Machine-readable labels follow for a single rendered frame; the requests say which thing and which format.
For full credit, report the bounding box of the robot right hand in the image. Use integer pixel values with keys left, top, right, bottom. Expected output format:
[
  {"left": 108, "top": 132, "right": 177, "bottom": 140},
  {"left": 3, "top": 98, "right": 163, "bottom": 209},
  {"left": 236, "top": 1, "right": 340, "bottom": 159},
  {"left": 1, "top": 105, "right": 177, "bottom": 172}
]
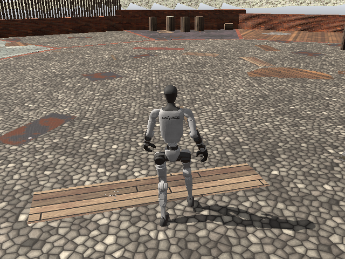
[{"left": 196, "top": 149, "right": 208, "bottom": 162}]

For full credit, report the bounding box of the left robot forearm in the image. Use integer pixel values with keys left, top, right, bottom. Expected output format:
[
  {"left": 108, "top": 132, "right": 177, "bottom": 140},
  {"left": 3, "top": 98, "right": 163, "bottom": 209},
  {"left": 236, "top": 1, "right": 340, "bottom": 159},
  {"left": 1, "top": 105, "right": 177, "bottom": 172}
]
[{"left": 143, "top": 130, "right": 151, "bottom": 146}]

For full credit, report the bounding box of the right robot forearm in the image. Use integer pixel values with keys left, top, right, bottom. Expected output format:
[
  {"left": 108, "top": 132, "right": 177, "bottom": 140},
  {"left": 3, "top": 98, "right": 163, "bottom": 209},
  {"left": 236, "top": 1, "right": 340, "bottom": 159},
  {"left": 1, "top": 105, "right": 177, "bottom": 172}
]
[{"left": 194, "top": 130, "right": 206, "bottom": 152}]

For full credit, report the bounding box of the robot left hand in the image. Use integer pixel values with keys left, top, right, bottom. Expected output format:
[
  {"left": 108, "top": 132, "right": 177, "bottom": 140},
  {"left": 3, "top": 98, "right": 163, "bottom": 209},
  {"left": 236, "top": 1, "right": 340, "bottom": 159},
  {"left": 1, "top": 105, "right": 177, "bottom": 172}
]
[{"left": 143, "top": 143, "right": 156, "bottom": 152}]

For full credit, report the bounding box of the robot right thigh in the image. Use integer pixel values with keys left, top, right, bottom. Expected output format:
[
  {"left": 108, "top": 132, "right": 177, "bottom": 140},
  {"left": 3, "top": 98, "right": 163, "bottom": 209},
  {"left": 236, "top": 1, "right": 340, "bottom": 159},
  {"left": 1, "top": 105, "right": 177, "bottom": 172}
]
[{"left": 180, "top": 149, "right": 191, "bottom": 178}]

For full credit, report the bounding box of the right robot upper arm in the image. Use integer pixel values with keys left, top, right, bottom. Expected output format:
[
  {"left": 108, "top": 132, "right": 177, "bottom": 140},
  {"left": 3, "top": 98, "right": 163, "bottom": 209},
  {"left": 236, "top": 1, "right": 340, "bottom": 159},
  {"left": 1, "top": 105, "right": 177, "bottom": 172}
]
[{"left": 182, "top": 108, "right": 198, "bottom": 139}]

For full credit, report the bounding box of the left robot upper arm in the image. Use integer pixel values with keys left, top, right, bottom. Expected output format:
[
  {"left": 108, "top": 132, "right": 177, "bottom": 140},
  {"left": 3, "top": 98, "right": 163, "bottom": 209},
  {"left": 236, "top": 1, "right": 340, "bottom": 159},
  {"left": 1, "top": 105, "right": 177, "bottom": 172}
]
[{"left": 146, "top": 109, "right": 160, "bottom": 138}]

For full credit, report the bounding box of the robot left shin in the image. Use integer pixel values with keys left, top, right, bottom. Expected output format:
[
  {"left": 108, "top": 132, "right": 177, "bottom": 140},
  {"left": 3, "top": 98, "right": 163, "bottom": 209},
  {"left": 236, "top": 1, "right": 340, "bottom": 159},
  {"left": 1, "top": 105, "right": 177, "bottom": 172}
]
[{"left": 158, "top": 182, "right": 167, "bottom": 219}]

